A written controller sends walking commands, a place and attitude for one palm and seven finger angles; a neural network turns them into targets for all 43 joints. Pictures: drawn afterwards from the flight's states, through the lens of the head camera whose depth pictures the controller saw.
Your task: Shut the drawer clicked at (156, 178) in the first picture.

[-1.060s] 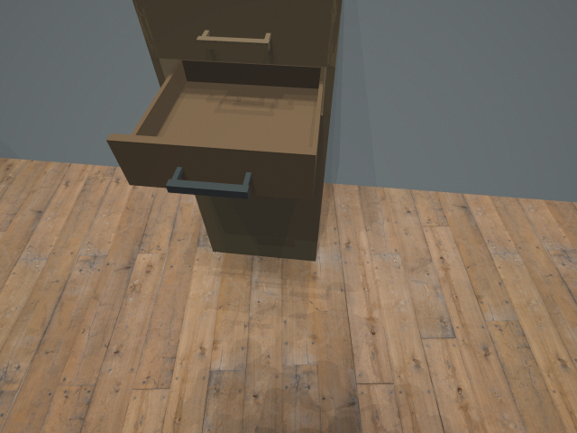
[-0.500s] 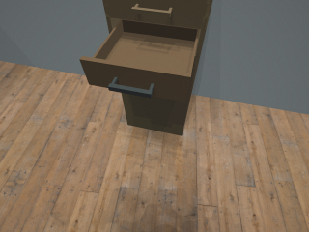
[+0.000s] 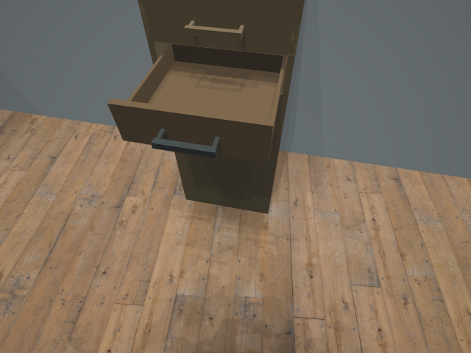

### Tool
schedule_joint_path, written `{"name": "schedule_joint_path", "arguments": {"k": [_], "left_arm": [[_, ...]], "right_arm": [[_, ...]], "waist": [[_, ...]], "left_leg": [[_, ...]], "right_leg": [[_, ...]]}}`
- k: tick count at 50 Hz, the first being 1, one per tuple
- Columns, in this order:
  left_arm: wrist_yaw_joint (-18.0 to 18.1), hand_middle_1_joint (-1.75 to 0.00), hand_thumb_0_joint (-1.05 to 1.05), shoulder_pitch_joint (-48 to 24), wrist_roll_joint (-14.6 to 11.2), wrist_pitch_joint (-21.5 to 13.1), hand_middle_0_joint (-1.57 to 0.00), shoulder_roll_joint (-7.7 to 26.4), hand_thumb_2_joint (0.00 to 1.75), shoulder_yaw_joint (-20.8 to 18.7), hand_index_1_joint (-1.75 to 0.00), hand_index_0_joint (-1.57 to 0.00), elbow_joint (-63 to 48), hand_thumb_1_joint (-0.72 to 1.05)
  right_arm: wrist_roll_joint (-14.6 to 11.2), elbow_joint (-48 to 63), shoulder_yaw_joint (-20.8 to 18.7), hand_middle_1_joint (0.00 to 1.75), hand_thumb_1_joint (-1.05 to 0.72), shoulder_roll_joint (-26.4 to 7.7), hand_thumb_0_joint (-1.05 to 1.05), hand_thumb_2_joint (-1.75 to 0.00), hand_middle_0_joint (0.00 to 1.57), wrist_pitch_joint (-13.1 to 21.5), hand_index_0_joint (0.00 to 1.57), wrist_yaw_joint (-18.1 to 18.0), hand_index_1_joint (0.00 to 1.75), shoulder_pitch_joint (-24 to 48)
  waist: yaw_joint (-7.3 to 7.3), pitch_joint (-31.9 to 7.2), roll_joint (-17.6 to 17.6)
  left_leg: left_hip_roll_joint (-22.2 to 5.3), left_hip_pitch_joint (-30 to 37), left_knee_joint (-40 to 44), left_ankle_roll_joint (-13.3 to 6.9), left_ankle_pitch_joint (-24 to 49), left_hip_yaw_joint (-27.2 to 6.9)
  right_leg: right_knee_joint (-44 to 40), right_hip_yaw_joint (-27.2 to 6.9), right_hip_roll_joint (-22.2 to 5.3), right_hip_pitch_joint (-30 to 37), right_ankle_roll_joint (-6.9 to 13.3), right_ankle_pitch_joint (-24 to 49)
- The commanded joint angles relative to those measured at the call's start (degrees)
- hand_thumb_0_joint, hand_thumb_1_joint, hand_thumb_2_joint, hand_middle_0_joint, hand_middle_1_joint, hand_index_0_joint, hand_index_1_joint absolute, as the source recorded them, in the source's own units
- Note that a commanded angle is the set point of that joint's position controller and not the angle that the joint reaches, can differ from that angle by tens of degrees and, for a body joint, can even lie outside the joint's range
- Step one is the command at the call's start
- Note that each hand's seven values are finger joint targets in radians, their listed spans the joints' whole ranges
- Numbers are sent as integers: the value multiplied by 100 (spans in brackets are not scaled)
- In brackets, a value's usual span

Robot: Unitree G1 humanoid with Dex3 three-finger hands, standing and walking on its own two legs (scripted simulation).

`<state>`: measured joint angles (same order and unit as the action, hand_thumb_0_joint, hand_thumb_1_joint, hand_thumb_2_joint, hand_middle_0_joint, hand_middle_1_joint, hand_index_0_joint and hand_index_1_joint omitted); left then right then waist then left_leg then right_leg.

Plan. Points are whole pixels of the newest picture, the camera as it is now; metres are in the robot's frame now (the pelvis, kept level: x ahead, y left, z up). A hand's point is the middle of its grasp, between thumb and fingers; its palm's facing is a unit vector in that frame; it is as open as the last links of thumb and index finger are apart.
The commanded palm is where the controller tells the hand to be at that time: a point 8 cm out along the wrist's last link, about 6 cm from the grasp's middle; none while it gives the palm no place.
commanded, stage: look at it before walking up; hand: left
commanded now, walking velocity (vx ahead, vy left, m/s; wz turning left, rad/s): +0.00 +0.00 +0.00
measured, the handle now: (186, 142) +0.55 +0.16 +0.00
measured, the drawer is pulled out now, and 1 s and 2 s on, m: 0.30 0.30 0.30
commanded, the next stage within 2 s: turn to face it in 0.18 s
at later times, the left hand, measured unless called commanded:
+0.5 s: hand out of the picture +0.11 +0.23 -0.16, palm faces -0.06 -0.94 -0.33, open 7.4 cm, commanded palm none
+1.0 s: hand out of the picture +0.10 +0.18 -0.19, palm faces -0.03 -0.98 -0.20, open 7.4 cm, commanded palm none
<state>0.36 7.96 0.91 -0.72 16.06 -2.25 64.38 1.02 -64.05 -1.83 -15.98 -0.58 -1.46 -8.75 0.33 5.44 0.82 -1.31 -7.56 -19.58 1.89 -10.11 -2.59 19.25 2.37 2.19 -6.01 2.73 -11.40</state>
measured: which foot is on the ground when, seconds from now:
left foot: down 0.00-0.96, up 0.98-1.00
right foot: down 0.00-1.00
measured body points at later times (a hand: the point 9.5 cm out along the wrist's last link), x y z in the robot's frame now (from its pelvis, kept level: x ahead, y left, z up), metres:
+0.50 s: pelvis +0.01 +0.00 +0.00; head +0.04 -0.01 +0.45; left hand +0.12 +0.28 -0.13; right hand +0.07 -0.29 -0.14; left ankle +0.01 +0.14 -0.75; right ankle -0.01 -0.09 -0.75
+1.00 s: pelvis +0.08 +0.00 -0.02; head +0.12 -0.02 +0.43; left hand +0.10 +0.23 -0.18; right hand -0.02 -0.20 -0.18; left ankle +0.01 +0.13 -0.72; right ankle +0.05 -0.08 -0.75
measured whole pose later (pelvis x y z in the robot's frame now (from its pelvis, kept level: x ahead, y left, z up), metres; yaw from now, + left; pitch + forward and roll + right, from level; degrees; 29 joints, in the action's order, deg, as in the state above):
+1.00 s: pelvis +0.08 +0.00 -0.02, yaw -4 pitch -2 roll +0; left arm 0.0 14.7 1.1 -1.6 8.8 -3.3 63.5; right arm 1.1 -68.2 -2.1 -6.0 -0.2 -1.9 -22.6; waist -1.2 6.6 1.2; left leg -3.0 -10.8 -44.9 0.7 -28.5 2.3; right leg 33.6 5.9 1.1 -10.5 3.9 -20.0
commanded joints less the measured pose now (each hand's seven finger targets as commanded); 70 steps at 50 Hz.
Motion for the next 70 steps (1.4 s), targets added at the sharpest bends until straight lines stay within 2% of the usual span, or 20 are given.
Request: {"name": "schedule_joint_path", "arguments": {"k": [1,16,25,31,35,40,42,44,46,47,48,49,53,57,60,61,63,67,69,70], "left_arm": [[64,-30,0,-210,-38,-120,-20,1165,90,-194,-30,-20,-302,90],[54,-30,0,-543,-39,-131,-20,1439,90,-161,-30,-20,-448,90],[100,-30,0,-82,-47,79,-20,801,90,-83,-30,-20,-452,90],[-6,-30,0,235,-16,87,-20,645,90,-139,-30,-20,-394,90],[-25,-30,0,491,-22,32,-20,480,90,-190,-30,-20,-341,90],[-18,-30,0,611,-11,-61,-20,4,90,-179,-30,-20,-338,90],[-9,-30,0,340,-22,-103,-20,-237,90,-130,-30,-20,-430,90],[-19,-30,0,61,-33,-97,-20,-312,90,-123,-30,-20,-525,90],[-63,-30,0,979,0,-117,-20,-329,90,-207,-30,-20,-280,90],[4,-30,0,1935,27,-146,-20,77,90,-332,-30,-20,-16,90],[50,-30,0,2517,-18,-128,-20,422,90,-374,-30,-20,185,90],[105,-30,0,2176,-27,-104,-20,282,90,-315,-30,-20,106,90],[148,-30,0,1465,62,-199,-20,-34,90,-293,-30,-20,-143,90],[89,-30,0,1503,41,-254,-20,6,90,-284,-30,-20,-75,90],[73,-30,0,1450,-33,-240,-20,-95,90,-263,-30,-20,-23,90],[72,-30,0,1492,-32,-225,-20,-271,90,-222,-30,-20,-62,90],[93,-30,0,1159,-1,-218,-20,-594,90,-111,-30,-20,-412,90],[35,-30,0,1029,-40,-13,-20,-662,90,-124,-30,-20,-378,90],[37,-30,0,1786,56,-27,-20,-341,90,-170,-30,-20,-108,90],[71,-30,0,1692,87,-32,-20,108,90,-223,-30,-20,-150,90]], "right_arm": [[-15,311,-135,30,-90,-1021,0,-90,20,148,20,-35,30,121],[-18,389,-98,30,-90,-1354,0,-90,20,171,20,-20,30,319],[-23,372,-34,30,-90,-615,0,-90,20,28,20,-83,30,-169],[50,270,-45,30,-90,-353,0,-90,20,66,20,8,30,-367],[40,172,-52,30,-90,-131,0,-90,20,146,20,5,30,-649],[32,-125,-153,30,-90,-130,0,-90,20,261,20,-91,30,-1456],[58,-290,-211,30,-90,-130,0,-90,20,264,20,-154,30,-1987],[99,-374,-190,30,-90,-30,0,-90,20,231,20,-152,30,-2135],[48,-232,-148,30,-90,21,0,-90,20,231,20,-153,30,-1622],[-56,45,-110,30,-90,327,0,-90,20,252,20,-119,30,-1244],[-79,259,-118,30,-90,346,0,-90,20,251,20,-77,30,-834],[-38,230,-201,30,-90,268,0,-90,20,199,20,-77,30,-659],[-26,309,-185,30,-90,784,0,-90,20,146,20,75,30,-584],[-36,426,-152,30,-90,911,0,-90,20,213,20,166,30,-483],[2,229,-133,30,-90,665,0,-90,20,331,20,71,30,-1042],[40,72,-216,30,-90,304,0,-90,20,379,20,-3,30,-1561],[126,-68,-384,30,-90,-466,0,-90,20,316,20,-82,30,-2386],[114,384,-132,30,-90,1,0,-90,20,235,20,-160,30,-558],[-15,503,-156,30,-90,-78,0,-90,20,155,20,-188,30,-212],[-110,609,-157,30,-90,132,0,-90,20,87,20,-137,30,-256]], "waist": [[-37,-506,-74],[-63,-660,-93],[-103,-701,-98],[-19,-32,-161],[-38,195,-166],[-217,-114,684],[-384,29,1092],[-410,333,882],[174,5,367],[497,-264,-1058],[688,-223,-1569],[528,173,-927],[128,366,-623],[111,85,-608],[-211,-317,-471],[-414,-677,98],[-747,-896,1155],[-20,-102,1174],[274,-495,-13],[96,-436,-1033]], "left_leg": [[-474,114,233,-256,716,-336],[-577,373,315,-213,1083,-215],[-604,289,-138,-98,1036,140],[-373,-276,-195,-190,-1022,202],[-359,-381,-390,-240,-888,228],[-1063,620,-192,-672,400,-581],[-1674,1335,-6,-1142,1753,-1166],[-1794,982,-31,-1252,2012,-1073],[-1123,-364,-1143,-753,1564,-183],[-285,-1706,-2459,-339,366,609],[66,-2536,-3774,-151,-2369,823],[-282,-2684,-4195,-151,-2484,272],[-602,-2349,-3362,-104,-1699,334],[-314,-1520,-1934,-44,-741,861],[-86,-187,-732,-157,276,1117],[-627,899,-704,-471,1216,449],[-2569,1245,14,-1664,1689,-1755],[-1773,-811,-57,-972,2011,-412],[-935,-653,-1134,-445,1438,239],[-486,-969,-1436,-95,-22,637]], "right_leg": [[-493,-760,-889,51,40,658],[-447,-829,-885,207,-6,1454],[14,-986,-820,5,-67,2003],[-318,-1326,-682,-459,140,-1318],[-159,-1330,-678,-576,274,-1369],[1434,-451,-239,-1197,173,45],[2309,51,-86,-2152,48,-1128],[2242,80,-327,-2141,53,-1878],[585,112,-326,-57,155,-612],[-158,-1359,-1216,1309,445,97],[-684,-2641,-2453,1461,1061,563],[-641,-2667,-2476,806,1349,-6],[-666,-1431,-2077,-57,1136,748],[-379,-803,-1633,-99,778,1383],[678,-257,-1108,-188,348,2500],[1547,-46,-803,-880,90,2045],[4008,284,-63,-2185,-162,-2557],[2416,-142,-703,-1040,-209,-2129],[358,-89,-518,-435,-301,212],[-54,-1061,-1364,-463,-55,1504]]}}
